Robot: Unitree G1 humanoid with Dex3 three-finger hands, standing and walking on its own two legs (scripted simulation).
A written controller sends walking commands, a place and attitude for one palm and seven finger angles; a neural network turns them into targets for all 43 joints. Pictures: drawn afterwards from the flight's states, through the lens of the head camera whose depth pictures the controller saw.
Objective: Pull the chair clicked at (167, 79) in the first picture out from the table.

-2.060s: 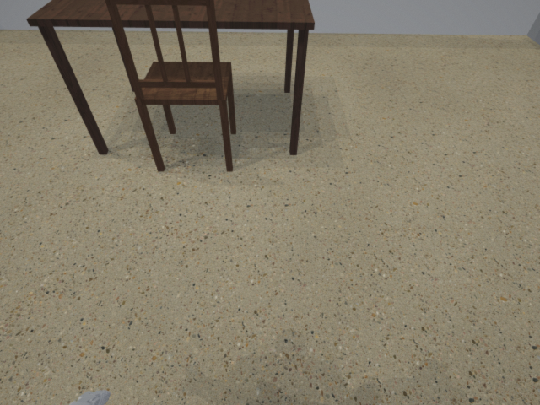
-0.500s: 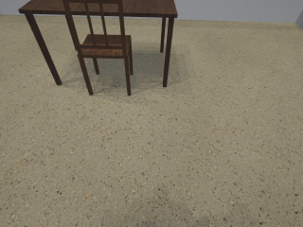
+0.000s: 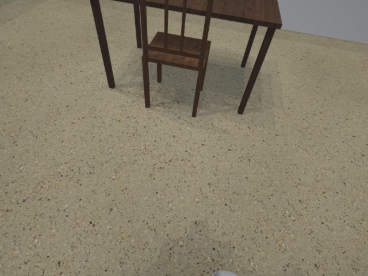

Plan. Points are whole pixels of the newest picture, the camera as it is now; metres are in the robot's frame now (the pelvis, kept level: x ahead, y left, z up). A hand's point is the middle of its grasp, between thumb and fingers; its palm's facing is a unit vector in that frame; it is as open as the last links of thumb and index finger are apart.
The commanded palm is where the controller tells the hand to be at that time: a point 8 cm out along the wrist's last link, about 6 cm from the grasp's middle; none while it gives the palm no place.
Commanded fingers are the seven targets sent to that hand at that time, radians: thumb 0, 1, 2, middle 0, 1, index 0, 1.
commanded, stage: walk to a spot facing it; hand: left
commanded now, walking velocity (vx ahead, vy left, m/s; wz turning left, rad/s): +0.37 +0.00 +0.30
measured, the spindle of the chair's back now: (166, 22) +1.38 +0.15 -0.09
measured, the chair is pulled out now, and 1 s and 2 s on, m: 0.00 0.00 0.00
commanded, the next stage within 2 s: turn to face it in 1.10 s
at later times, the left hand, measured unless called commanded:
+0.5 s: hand (133, 216) +0.29 +0.14 -0.16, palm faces +0.17 -0.97 -0.20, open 7.3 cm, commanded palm none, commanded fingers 0.00 0.90 0.90 -0.20 -0.30 -0.20 -0.30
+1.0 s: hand (114, 205) +0.33 +0.21 -0.18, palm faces +0.39 -0.91 -0.15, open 7.3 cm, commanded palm none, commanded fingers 0.00 0.90 0.90 -0.20 -0.30 -0.20 -0.30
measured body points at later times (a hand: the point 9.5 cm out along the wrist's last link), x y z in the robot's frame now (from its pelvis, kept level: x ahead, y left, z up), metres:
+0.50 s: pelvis +0.23 -0.04 -0.01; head +0.26 -0.05 +0.44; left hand +0.29 +0.20 -0.14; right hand +0.23 -0.28 -0.17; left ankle +0.12 +0.07 -0.63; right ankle +0.28 -0.13 -0.74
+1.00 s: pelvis +0.43 +0.06 +0.00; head +0.45 +0.09 +0.45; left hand +0.31 +0.26 -0.17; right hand +0.60 -0.12 -0.14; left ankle +0.45 +0.13 -0.74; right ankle +0.43 -0.09 -0.65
